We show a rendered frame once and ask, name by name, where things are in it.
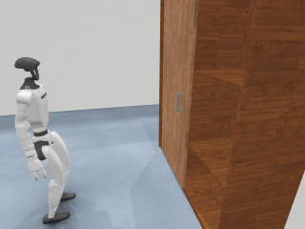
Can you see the left robot thigh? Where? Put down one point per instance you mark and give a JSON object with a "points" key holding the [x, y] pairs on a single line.
{"points": [[61, 149]]}

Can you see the right robot hand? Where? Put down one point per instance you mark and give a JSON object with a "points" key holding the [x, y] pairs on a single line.
{"points": [[36, 165]]}

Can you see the right robot forearm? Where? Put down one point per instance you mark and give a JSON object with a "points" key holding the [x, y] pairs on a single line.
{"points": [[25, 137]]}

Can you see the handle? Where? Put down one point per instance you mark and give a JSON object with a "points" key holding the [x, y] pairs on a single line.
{"points": [[177, 102]]}

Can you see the robot right upper arm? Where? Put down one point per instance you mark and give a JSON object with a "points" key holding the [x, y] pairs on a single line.
{"points": [[23, 104]]}

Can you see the right robot foot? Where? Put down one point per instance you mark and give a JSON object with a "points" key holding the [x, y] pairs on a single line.
{"points": [[58, 216]]}

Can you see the wardrobe door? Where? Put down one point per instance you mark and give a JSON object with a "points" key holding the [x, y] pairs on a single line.
{"points": [[179, 38]]}

